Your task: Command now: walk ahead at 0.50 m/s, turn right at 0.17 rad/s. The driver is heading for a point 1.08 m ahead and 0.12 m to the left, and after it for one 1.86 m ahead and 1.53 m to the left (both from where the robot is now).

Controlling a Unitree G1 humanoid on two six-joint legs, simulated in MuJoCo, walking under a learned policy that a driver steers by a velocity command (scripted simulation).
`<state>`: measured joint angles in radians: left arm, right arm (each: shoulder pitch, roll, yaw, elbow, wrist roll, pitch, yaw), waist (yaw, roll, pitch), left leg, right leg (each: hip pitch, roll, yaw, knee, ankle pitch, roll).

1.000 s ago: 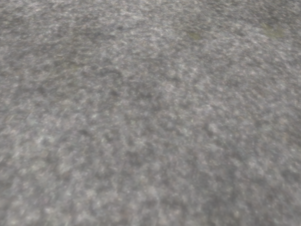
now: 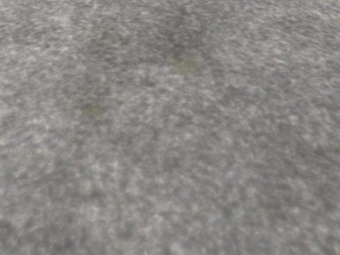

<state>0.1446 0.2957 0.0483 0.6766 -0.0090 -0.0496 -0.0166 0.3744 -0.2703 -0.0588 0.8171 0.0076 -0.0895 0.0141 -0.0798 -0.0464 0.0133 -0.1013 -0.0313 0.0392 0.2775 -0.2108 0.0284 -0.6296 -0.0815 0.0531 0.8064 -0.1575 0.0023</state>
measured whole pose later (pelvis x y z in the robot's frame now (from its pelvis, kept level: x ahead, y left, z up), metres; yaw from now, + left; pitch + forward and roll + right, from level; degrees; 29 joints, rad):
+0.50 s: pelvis +0.27 -0.06 +0.00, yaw +2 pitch +1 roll -2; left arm 0.34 0.27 0.06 0.81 0.01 -0.09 -0.01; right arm 0.16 -0.30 -0.05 0.78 0.02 -0.06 0.01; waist 0.05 0.05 0.01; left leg -0.70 0.11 -0.06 0.82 0.00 -0.01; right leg -0.05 0.06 -0.08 0.23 -0.20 -0.06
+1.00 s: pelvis +0.45 -0.01 -0.01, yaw +16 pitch +3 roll +0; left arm 0.15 0.30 0.05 0.74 0.01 0.00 0.04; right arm 0.16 -0.29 -0.06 0.67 -0.01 0.01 -0.01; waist -0.02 -0.02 0.04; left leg -0.40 -0.11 -0.08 0.46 -0.11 0.07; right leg -0.59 -0.05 0.09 0.90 -0.31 0.08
